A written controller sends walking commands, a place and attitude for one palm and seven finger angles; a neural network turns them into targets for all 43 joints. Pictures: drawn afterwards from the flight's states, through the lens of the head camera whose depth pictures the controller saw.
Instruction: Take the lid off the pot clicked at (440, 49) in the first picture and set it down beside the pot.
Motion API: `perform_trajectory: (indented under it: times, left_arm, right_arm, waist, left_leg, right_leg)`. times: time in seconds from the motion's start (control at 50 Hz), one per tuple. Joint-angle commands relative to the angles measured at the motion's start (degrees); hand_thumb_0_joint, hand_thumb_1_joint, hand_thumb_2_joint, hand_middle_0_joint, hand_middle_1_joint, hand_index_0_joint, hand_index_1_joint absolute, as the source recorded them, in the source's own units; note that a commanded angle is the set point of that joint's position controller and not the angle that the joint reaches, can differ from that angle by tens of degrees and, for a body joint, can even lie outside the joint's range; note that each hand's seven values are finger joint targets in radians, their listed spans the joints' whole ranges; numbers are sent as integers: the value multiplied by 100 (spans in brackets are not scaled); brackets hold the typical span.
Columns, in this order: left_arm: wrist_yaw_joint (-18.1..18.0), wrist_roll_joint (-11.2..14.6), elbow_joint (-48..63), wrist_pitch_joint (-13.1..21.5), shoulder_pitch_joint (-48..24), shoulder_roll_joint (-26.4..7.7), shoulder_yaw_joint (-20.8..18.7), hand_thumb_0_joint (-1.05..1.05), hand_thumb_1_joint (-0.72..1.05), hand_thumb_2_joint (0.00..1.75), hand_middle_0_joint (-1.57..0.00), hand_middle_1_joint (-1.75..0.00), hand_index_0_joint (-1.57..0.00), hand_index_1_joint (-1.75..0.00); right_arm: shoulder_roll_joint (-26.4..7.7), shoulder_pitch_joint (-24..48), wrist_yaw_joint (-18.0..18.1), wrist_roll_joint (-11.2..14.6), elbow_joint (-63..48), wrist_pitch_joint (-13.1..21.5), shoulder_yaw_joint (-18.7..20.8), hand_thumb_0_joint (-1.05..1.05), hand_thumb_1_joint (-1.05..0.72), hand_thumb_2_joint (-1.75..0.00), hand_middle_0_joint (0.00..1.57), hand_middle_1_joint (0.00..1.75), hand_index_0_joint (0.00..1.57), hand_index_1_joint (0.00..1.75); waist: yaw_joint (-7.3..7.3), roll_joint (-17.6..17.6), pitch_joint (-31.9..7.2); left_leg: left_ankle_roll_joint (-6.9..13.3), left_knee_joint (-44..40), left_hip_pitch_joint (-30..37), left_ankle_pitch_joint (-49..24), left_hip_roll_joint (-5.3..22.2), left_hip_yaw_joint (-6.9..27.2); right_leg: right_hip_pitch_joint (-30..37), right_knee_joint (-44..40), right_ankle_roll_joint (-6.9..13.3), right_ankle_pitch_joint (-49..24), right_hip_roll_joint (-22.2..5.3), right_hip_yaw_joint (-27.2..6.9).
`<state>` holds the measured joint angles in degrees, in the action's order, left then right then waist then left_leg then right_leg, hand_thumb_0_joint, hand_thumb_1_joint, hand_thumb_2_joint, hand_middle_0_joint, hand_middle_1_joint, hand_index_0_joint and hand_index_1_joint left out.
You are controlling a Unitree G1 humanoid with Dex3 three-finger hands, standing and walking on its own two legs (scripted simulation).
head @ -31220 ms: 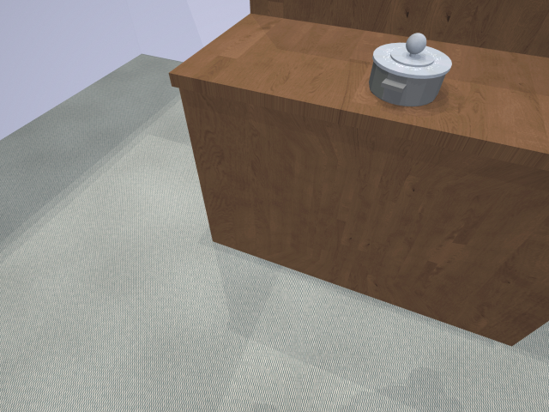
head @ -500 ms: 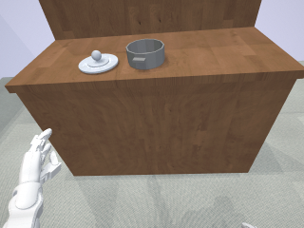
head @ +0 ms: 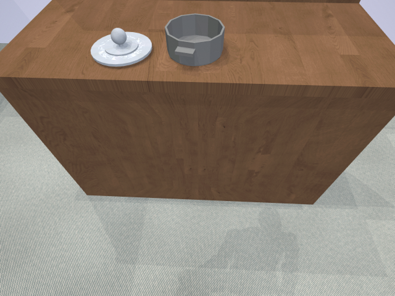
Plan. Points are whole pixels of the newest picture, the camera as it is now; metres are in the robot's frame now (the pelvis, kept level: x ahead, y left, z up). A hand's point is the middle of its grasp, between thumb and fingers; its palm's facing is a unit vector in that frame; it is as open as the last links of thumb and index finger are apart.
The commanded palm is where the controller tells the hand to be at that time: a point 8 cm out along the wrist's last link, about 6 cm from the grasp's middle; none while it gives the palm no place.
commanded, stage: stop stepping back and stand still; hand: left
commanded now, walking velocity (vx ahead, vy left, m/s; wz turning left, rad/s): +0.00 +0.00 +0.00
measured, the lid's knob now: (118, 36) +0.78 +0.27 +0.10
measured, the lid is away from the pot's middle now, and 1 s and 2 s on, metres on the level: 0.23 0.23 0.23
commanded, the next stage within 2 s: let the arm hang, fingers relaxed in 0.16 s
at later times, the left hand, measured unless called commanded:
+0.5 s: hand out of the picture +0.03 +0.18 -0.17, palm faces +0.01 -0.97 -0.22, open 7.3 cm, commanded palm none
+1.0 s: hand out of the picture -0.02 +0.16 -0.17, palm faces +0.02 -0.98 -0.18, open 7.3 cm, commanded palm none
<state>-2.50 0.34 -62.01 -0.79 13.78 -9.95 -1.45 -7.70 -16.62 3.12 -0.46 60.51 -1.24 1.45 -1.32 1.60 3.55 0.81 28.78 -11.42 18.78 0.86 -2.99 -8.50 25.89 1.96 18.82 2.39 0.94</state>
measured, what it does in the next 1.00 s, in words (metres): stands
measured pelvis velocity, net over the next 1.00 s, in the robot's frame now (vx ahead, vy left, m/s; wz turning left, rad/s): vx -0.01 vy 0.00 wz -0.02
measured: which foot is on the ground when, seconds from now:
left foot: down 0.00-1.00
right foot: down 0.00-1.00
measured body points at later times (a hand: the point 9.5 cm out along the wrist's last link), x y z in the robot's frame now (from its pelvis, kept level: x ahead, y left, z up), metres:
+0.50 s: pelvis +0.00 +0.01 +0.00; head +0.01 +0.00 +0.45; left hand +0.03 +0.23 -0.15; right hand -0.02 -0.21 -0.16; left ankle -0.04 +0.11 -0.74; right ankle -0.06 -0.10 -0.74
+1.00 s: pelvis -0.01 +0.00 +0.00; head +0.01 +0.00 +0.45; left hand -0.02 +0.21 -0.16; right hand -0.03 -0.21 -0.16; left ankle -0.04 +0.11 -0.74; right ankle -0.06 -0.10 -0.74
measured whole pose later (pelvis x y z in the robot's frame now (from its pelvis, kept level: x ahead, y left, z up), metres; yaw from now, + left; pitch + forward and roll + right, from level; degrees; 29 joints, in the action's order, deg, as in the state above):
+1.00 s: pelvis -0.01 +0.00 +0.00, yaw -1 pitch +0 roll +0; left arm -2.9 0.2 -66.5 0.3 16.9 -6.4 -0.3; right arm -6.5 -16.9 3.0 -0.4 65.3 -0.3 1.2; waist -1.3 0.6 1.1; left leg 1.1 24.5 -8.2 16.4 0.4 -4.2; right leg -6.3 23.1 1.6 16.8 2.0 -0.2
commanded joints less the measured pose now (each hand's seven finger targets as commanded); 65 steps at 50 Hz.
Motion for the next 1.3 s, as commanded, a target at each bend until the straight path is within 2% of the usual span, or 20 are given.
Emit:
perform_trajectory:
  times: [0.0,0.04,0.08,0.12,0.22,0.26,0.34,0.42,0.48,0.52,0.66,0.74,0.78,0.86,0.9,0.96,1.04,1.14,1.18,1.28]
  left_arm:
    - [-34,-29,98,133,241,-422,-8,0,90,90,-20,-30,-20,-30]
    - [-39,-27,47,130,212,-404,-2,0,90,90,-20,-30,-20,-30]
    - [-45,-31,10,124,231,-378,-1,0,90,90,-20,-30,-20,-30]
    - [-41,-27,-23,130,219,-363,-11,0,90,90,-20,-30,-20,-30]
    - [-31,-26,-62,141,228,-369,-4,0,90,90,-20,-30,-20,-30]
    - [-34,-30,-59,138,217,-372,-6,0,90,90,-20,-30,-20,-30]
    - [-22,-23,-99,146,247,-370,0,0,90,90,-20,-30,-20,-30]
    - [-27,-20,-123,153,284,-358,13,0,90,90,-20,-30,-20,-30]
    - [-30,-24,-127,148,312,-339,16,0,90,90,-20,-30,-20,-30]
    - [-28,-20,-146,159,363,-340,21,0,90,90,-20,-30,-20,-30]
    - [-41,-26,-211,172,471,-285,43,0,90,90,-20,-30,-20,-30]
    - [-42,-21,-254,184,556,-246,50,0,90,90,-20,-30,-20,-30]
    - [-45,-27,-263,181,582,-216,55,0,90,90,-20,-30,-20,-30]
    - [-51,-29,-284,187,639,-201,57,0,90,90,-20,-30,-20,-30]
    - [-47,-26,-285,188,647,-177,55,0,90,90,-20,-30,-20,-30]
    - [-55,-31,-292,190,655,-186,54,0,90,90,-20,-30,-20,-30]
    - [-50,-26,-302,198,691,-150,46,0,90,90,-20,-30,-20,-30]
    - [-50,-24,-292,201,679,-159,42,0,90,90,-20,-30,-20,-30]
    - [-53,-32,-286,192,675,-151,44,0,90,90,-20,-30,-20,-30]
    - [-53,-28,-287,195,677,-172,49,0,90,90,-20,-30,-20,-30]
  right_arm:
    - [-553,-444,9,17,5,97,119,0,-90,-90,20,30,20,30]
    - [-549,-435,7,17,85,97,113,0,-90,-90,20,30,20,30]
    - [-507,-398,1,8,141,98,103,0,-90,-90,20,30,20,30]
    - [-497,-406,6,-1,190,110,102,0,-90,-90,20,30,20,30]
    - [-507,-394,5,-9,249,121,99,0,-90,-90,20,30,20,30]
    - [-487,-414,7,-3,253,123,98,0,-90,-90,20,30,20,30]
    - [-520,-424,9,-10,279,143,83,0,-90,-90,20,30,20,30]
    - [-509,-438,11,-2,303,137,79,0,-90,-90,20,30,20,30]
    - [-477,-449,9,-3,324,125,69,0,-90,-90,20,30,20,30]
    - [-479,-465,7,1,333,139,67,0,-90,-90,20,30,20,30]
    - [-423,-471,-1,19,358,121,67,0,-90,-90,20,30,20,30]
    - [-410,-480,7,12,391,125,60,0,-90,-90,20,30,20,30]
    - [-395,-486,2,9,394,114,63,0,-90,-90,20,30,20,30]
    - [-383,-480,7,22,390,124,61,0,-90,-90,20,30,20,30]
    - [-374,-500,12,9,400,131,59,0,-90,-90,20,30,20,30]
    - [-370,-486,11,23,402,122,60,0,-90,-90,20,30,20,30]
    - [-366,-510,18,8,416,139,57,0,-90,-90,20,30,20,30]
    - [-368,-507,21,5,420,142,54,0,-90,-90,20,30,20,30]
    - [-358,-501,18,4,427,130,55,0,-90,-90,20,30,20,30]
    - [-364,-507,15,6,426,136,55,0,-90,-90,20,30,20,30]
  waist:
    - [-25,-267,-447]
    - [-20,-320,-333]
    - [-10,-209,-195]
    - [-3,-74,-193]
    - [0,-108,-156]
    - [-9,5,-127]
    - [0,-71,-214]
    - [-6,-182,-143]
    - [-15,-106,-28]
    - [-7,-173,-133]
    - [-22,-192,-20]
    - [-23,-171,-47]
    - [-29,-132,24]
    - [-18,-185,6]
    - [-25,-78,-31]
    - [-23,-198,11]
    - [-17,-173,-54]
    - [-17,-128,-58]
    - [-16,-137,68]
    - [-14,-178,0]
  left_leg:
    - [198,-315,592,-2672,645,417]
    - [203,-407,556,-2547,639,432]
    - [214,-478,552,-2388,638,442]
    - [209,-512,541,-2414,625,435]
    - [201,-576,559,-2313,620,424]
    - [203,-609,561,-2274,621,433]
    - [213,-647,626,-2342,638,428]
    - [208,-657,612,-2279,627,427]
    - [203,-714,540,-2017,618,437]
    - [211,-687,579,-2112,614,431]
    - [196,-735,537,-1778,598,435]
    - [192,-718,543,-1804,601,422]
    - [193,-739,522,-1645,602,429]
    - [192,-726,515,-1717,594,443]
    - [199,-723,532,-1757,594,446]
    - [188,-713,498,-1721,596,450]
    - [194,-715,522,-1828,605,441]
    - [187,-726,534,-1837,608,448]
    - [185,-755,490,-1725,612,449]
    - [185,-757,497,-1706,608,453]
  right_leg:
    - [80,-232,13,-2671,-728,-395]
    - [56,-281,0,-2490,-721,-382]
    - [-49,-330,9,-2277,-717,-417]
    - [-7,-338,10,-2286,-723,-430]
    - [-23,-400,11,-2243,-726,-461]
    - [-65,-410,18,-2125,-719,-460]
    - [-28,-418,11,-2141,-725,-469]
    - [-56,-452,2,-2189,-729,-488]
    - [-121,-504,3,-1967,-721,-513]
    - [-54,-502,-1,-2091,-735,-521]
    - [-184,-589,-14,-1875,-729,-564]
    - [-154,-595,-17,-1982,-738,-593]
    - [-249,-631,-15,-1769,-723,-600]
    - [-241,-610,-25,-1852,-729,-587]
    - [-222,-603,-17,-1864,-735,-595]
    - [-252,-611,-36,-1870,-724,-593]
    - [-194,-593,-31,-1977,-741,-583]
    - [-196,-585,-28,-1989,-731,-589]
    - [-287,-608,-25,-1850,-722,-585]
    - [-244,-620,-32,-1847,-736,-606]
